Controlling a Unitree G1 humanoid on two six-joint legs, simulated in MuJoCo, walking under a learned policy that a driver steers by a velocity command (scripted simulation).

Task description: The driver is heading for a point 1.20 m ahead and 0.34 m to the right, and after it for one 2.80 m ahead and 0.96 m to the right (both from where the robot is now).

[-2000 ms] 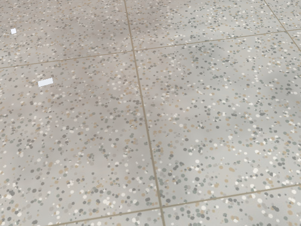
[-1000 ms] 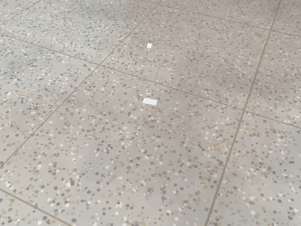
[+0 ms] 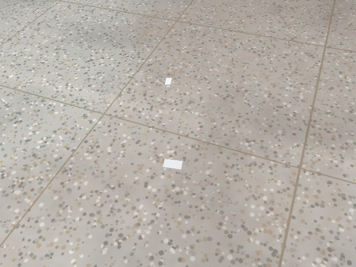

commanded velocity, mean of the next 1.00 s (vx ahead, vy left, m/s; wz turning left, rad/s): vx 0.10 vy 0.00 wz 0.00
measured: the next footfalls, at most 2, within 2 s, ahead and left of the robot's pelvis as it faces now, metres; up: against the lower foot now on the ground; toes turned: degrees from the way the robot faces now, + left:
right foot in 1.14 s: +0.24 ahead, -0.11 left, +0.00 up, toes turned +0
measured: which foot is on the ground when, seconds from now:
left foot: down 0.00-1.00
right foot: down 0.00-0.84, up 0.86-1.00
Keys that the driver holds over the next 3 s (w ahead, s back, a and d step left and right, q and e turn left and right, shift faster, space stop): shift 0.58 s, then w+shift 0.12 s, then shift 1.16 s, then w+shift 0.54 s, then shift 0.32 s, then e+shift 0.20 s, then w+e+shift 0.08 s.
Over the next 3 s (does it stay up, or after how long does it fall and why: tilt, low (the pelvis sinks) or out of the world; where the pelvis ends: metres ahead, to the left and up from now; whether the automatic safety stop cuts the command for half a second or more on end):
stays up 0.63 -0.07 0.01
